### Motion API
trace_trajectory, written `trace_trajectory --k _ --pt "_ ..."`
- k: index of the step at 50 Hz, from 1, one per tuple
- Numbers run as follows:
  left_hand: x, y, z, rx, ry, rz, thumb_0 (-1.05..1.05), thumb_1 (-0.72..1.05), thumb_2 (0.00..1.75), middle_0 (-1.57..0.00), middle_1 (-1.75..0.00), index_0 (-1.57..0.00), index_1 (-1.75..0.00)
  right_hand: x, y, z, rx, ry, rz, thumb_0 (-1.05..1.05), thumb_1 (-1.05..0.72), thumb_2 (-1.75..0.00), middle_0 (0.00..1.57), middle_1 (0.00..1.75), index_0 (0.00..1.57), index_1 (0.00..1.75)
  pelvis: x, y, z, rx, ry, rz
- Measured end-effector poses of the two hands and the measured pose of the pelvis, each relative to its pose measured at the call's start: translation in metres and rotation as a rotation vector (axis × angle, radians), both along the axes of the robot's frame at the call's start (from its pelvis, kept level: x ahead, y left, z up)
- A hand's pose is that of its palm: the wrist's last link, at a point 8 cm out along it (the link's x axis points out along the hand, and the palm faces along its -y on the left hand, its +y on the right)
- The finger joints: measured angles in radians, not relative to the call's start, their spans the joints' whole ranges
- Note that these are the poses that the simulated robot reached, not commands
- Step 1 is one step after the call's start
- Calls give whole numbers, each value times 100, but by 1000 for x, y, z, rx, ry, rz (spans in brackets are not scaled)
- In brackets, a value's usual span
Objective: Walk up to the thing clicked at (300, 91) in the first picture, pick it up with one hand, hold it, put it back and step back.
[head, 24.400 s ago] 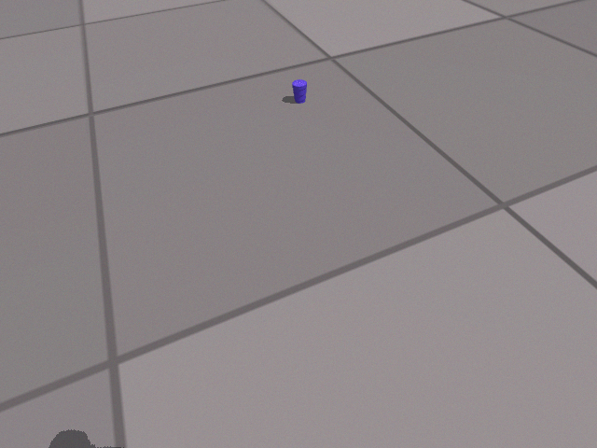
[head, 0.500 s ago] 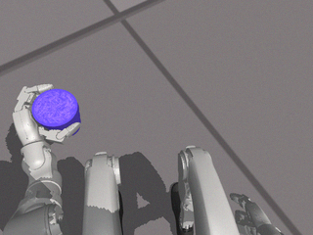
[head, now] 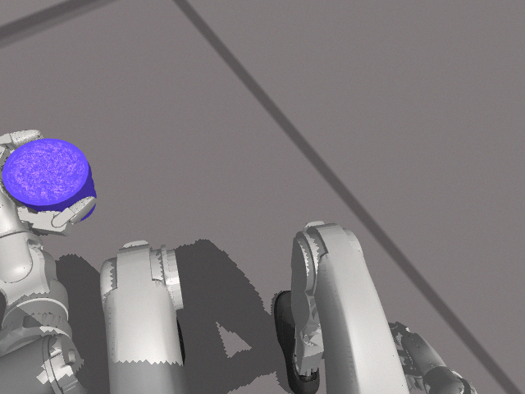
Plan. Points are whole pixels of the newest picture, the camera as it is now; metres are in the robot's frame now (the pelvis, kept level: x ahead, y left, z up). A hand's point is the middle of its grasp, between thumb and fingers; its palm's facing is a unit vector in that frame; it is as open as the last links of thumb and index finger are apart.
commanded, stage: crouch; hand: left
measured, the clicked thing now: (61, 188) +0.42 +0.28 -0.11
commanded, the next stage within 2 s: lower in 0.28 s
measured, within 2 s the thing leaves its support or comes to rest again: neither
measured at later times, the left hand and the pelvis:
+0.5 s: hand (60, 190) +0.42 +0.29 -0.14, palm faces +0.39 -0.92 -0.03, open 12.0 cm; pelvis +0.00 +0.00 -0.03, yaw -3 degrees
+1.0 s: hand (72, 199) +0.42 +0.29 -0.20, palm faces +0.42 -0.91 -0.04, open 12.0 cm; pelvis +0.00 +0.01 -0.04, yaw -6 degrees
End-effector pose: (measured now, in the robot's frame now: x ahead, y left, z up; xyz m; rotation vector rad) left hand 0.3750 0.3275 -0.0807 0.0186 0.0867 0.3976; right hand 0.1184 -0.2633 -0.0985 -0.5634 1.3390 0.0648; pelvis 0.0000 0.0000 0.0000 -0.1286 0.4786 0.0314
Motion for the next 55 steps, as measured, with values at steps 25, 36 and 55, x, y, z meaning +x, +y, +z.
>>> trace_trajectory --k 25,36,55 --pt "6 4 -54 -4 10 10 -1 -60 104 -65 -96 -60 -96 -1 -2 -7 -64 53 105 0 -91 -91 21 30 20 30 -1 4 -26 -48 -81 -28" --pt "3 3 -92 -21 35 31 -1 -60 104 -65 -96 -60 -95 -1 0 1 -115 89 193 0 -91 -91 21 30 20 30 -3 7 -33 -75 -128 -46" --pt "8 6 -122 -16 34 38 -1 -60 104 -65 -95 -61 -95 10 6 15 -190 102 333 0 -91 -91 21 30 20 30 -7 13 -40 -125 -199 -68"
